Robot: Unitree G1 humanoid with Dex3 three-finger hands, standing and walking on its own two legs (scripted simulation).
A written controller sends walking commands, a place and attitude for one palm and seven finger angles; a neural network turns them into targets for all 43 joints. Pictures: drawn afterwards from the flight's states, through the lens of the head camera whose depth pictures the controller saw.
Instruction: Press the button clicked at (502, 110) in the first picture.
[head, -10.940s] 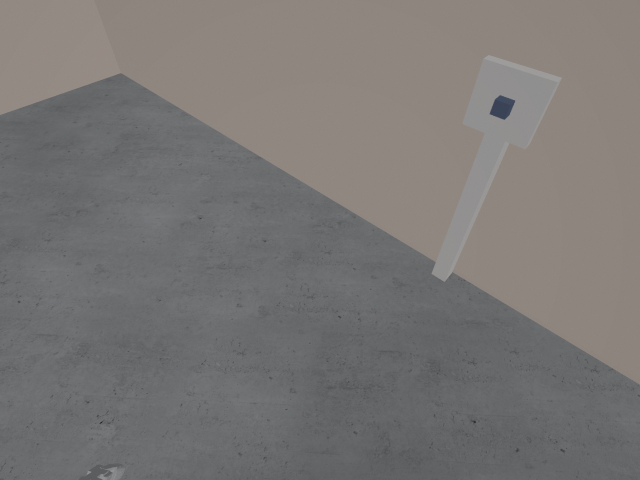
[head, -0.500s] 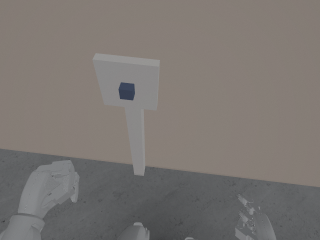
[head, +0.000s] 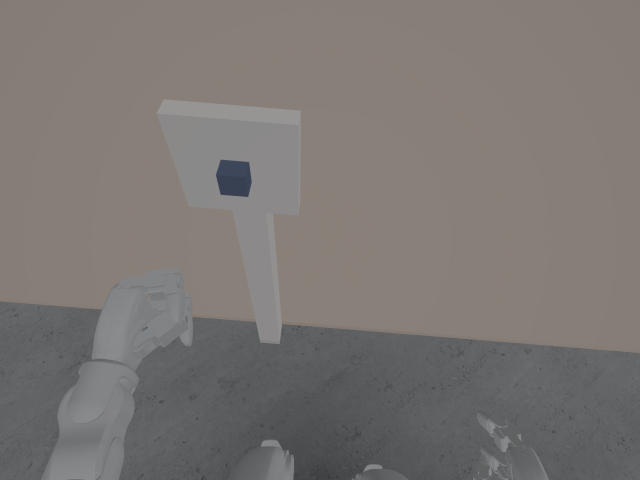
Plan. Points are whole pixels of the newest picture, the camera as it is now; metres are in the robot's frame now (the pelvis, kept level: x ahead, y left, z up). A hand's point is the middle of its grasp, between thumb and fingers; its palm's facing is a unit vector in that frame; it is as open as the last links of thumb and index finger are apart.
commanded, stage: aim a knuckle at the button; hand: left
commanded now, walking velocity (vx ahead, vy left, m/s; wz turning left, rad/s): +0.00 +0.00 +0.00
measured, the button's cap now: (235, 176) +0.50 +0.14 +0.07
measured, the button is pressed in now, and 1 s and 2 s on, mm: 0 0 0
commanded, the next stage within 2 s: press the button with the knuckle in 1.40 s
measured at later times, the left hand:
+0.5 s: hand (229, 271) +0.37 +0.13 +0.03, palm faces -0.06 -1.00 -0.03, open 3.1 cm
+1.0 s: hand (238, 251) +0.40 +0.13 +0.03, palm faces -0.03 -1.00 -0.03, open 3.1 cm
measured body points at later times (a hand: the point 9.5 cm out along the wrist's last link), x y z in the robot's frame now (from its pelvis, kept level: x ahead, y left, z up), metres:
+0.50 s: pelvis +0.00 -0.01 -0.01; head +0.08 +0.00 +0.43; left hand +0.36 +0.19 +0.04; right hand +0.13 -0.26 -0.11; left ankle +0.04 +0.06 -0.66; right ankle -0.02 -0.10 -0.66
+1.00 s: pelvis +0.00 -0.01 -0.01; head +0.08 +0.00 +0.43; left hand +0.40 +0.18 +0.03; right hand +0.07 -0.27 -0.13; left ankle +0.04 +0.06 -0.66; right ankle -0.02 -0.10 -0.66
